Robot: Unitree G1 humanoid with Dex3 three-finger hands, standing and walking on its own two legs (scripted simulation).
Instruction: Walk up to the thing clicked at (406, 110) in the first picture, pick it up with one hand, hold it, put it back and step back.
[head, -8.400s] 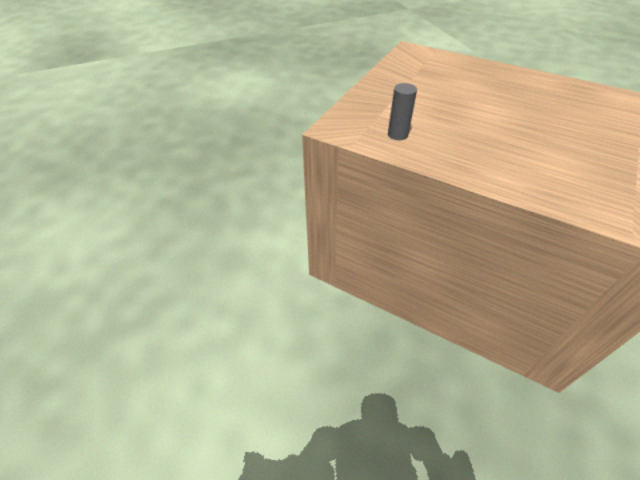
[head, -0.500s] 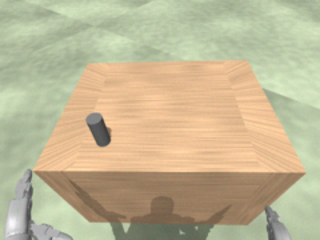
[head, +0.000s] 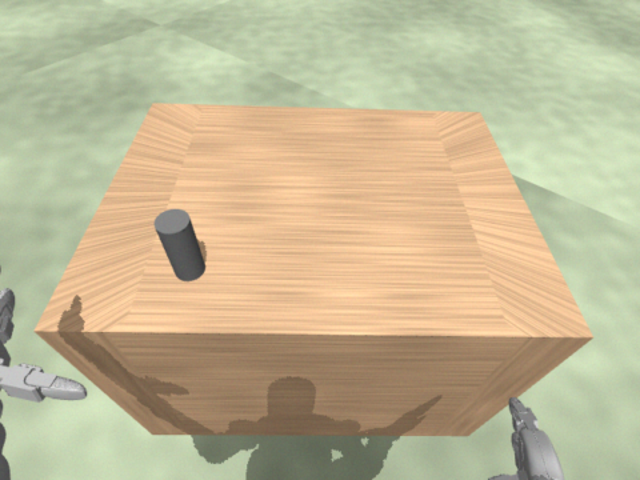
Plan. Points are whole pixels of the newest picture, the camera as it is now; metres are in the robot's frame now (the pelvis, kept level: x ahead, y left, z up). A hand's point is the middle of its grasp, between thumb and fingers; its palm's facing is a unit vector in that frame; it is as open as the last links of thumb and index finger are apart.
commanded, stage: go down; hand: left
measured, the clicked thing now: (181, 247) +0.49 +0.26 -0.05
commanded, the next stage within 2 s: none
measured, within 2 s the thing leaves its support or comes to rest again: neither
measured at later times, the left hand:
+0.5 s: hand (25, 313) +0.30 +0.38 +0.05, palm faces +0.28 -0.96 -0.05, open 17.4 cm
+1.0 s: hand (9, 281) +0.35 +0.42 +0.05, palm faces +0.26 -0.97 +0.00, open 17.7 cm
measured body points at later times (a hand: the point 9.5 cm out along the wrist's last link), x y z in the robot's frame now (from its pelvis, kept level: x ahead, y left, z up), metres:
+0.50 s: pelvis +0.00 +0.02 -0.01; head +0.04 +0.05 +0.44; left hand +0.28 +0.43 +0.05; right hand +0.16 -0.25 -0.09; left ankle +0.06 +0.13 -0.73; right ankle -0.04 -0.13 -0.73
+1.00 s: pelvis +0.00 +0.02 -0.03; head +0.06 +0.07 +0.41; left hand +0.33 +0.47 +0.06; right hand +0.15 -0.23 -0.09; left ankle +0.06 +0.13 -0.73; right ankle -0.04 -0.13 -0.73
